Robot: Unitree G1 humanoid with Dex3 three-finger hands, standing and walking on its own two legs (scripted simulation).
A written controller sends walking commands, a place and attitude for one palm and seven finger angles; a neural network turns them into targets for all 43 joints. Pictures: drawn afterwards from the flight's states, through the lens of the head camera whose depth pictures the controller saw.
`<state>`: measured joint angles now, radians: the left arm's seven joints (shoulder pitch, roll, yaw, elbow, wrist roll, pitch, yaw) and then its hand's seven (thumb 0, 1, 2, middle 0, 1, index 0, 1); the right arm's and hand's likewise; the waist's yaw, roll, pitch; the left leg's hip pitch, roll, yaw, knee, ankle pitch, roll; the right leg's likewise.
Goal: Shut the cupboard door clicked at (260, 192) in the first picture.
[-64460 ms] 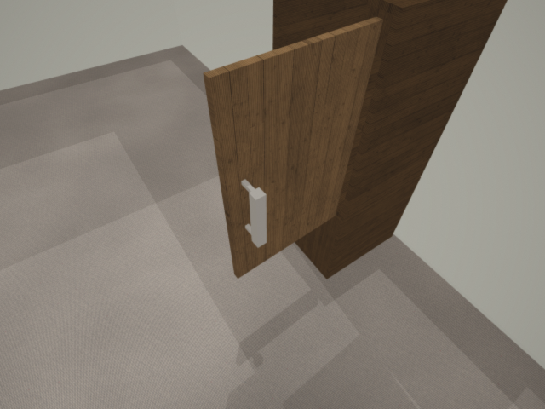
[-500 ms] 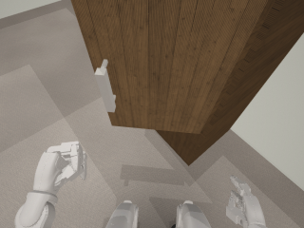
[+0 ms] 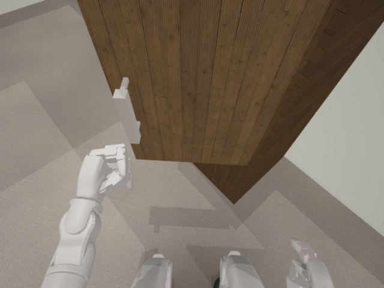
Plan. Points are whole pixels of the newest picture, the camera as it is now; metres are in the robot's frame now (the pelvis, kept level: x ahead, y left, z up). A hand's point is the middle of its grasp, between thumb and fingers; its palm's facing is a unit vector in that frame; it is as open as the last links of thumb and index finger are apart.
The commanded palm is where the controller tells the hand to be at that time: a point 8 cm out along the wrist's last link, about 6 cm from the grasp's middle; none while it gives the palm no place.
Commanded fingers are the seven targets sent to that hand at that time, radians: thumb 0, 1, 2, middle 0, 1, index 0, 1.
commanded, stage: bring the fist close to the handle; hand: left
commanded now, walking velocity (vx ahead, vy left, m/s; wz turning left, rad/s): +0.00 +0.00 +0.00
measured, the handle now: (130, 112) +0.48 +0.16 +0.04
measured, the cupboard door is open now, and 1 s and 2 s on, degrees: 45 45 30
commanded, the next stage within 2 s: push the door shut along its arc in 0.70 s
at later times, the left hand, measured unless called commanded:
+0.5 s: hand (142, 150) +0.38 +0.12 +0.04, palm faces -0.06 -1.00 -0.02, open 3.1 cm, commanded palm +0.36 +0.18 +0.04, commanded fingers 0.00 0.90 0.90 -1.30 -1.50 -1.30 -1.50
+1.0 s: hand (141, 144) +0.39 +0.12 +0.05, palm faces -0.08 -1.00 -0.04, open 3.1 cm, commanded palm +0.38 +0.18 +0.04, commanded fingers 0.00 0.90 0.90 -1.30 -1.50 -1.30 -1.50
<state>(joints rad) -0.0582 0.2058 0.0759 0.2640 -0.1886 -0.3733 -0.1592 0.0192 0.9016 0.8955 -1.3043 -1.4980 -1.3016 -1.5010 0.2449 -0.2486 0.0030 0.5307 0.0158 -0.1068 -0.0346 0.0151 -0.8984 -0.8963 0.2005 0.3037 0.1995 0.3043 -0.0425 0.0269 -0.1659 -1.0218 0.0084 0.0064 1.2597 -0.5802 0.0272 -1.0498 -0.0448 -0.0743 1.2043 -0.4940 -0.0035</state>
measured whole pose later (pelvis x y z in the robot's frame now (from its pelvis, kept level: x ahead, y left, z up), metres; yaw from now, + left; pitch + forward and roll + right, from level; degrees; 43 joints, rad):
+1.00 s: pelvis -0.01 -0.01 +0.00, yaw +0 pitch +20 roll +0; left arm -0.43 0.22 0.15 0.70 -0.14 -0.49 -0.15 0.02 0.90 0.90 -1.31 -1.50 -1.30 -1.50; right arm 0.23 -0.25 0.00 0.59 0.01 -0.03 -0.03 0.01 -0.90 -0.90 0.20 0.30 0.20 0.30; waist -0.07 0.01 -0.14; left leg -1.03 0.01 0.02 1.23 -0.55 0.01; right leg -1.07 -0.04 -0.06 1.20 -0.47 -0.02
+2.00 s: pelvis -0.01 +0.00 -0.02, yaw -2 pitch +27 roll -2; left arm -1.06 0.42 0.24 1.19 -0.07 -0.38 -0.34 0.02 0.90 0.90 -1.30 -1.50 -1.30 -1.50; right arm 0.34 -0.27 0.03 0.61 -0.01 0.02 0.00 0.01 -0.90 -0.90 0.20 0.30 0.20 0.30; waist -0.22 0.05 -0.13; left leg -1.25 0.03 0.01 1.34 -0.57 0.03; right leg -1.28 -0.02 -0.06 1.26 -0.46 -0.01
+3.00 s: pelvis -0.01 +0.00 -0.04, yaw -3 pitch +34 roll -3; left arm -1.31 0.36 0.33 1.25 0.06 -0.30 0.19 0.03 0.91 0.91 -1.30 -1.50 -1.30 -1.50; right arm 0.46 -0.22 0.04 0.63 -0.12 -0.06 0.10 0.01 -0.90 -0.90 0.20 0.30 0.20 0.30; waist -0.29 0.08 -0.14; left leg -1.42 0.05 0.00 1.41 -0.59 0.03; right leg -1.45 0.00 -0.07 1.32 -0.47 -0.01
